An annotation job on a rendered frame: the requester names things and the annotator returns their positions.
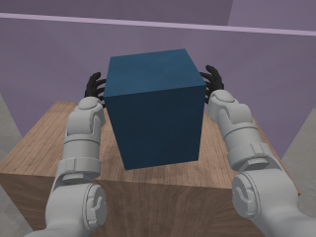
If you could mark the robot right upper arm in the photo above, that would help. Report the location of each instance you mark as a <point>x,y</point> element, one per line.
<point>269,199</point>

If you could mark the robot left hand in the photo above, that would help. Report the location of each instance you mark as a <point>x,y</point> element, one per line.
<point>92,85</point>

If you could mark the robot left forearm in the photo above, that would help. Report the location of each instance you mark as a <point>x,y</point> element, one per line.
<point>80,162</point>

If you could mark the pedestal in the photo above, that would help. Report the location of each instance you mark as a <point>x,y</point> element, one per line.
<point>188,199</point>

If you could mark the robot right forearm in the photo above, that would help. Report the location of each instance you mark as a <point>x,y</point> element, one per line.
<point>246,148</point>

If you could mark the robot left upper arm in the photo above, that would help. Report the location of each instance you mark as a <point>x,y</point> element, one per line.
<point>74,211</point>

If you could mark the robot right hand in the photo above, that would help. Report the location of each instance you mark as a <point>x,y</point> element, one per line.
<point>214,79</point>

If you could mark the carton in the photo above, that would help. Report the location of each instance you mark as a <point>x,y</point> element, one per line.
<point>155,102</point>

